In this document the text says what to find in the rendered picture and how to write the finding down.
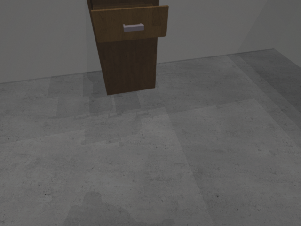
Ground drawer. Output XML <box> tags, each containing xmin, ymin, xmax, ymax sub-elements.
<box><xmin>91</xmin><ymin>4</ymin><xmax>169</xmax><ymax>43</ymax></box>

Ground handle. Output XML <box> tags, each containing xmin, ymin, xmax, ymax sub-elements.
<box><xmin>123</xmin><ymin>23</ymin><xmax>144</xmax><ymax>32</ymax></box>

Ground cabinet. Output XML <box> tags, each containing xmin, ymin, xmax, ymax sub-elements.
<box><xmin>87</xmin><ymin>0</ymin><xmax>159</xmax><ymax>95</ymax></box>

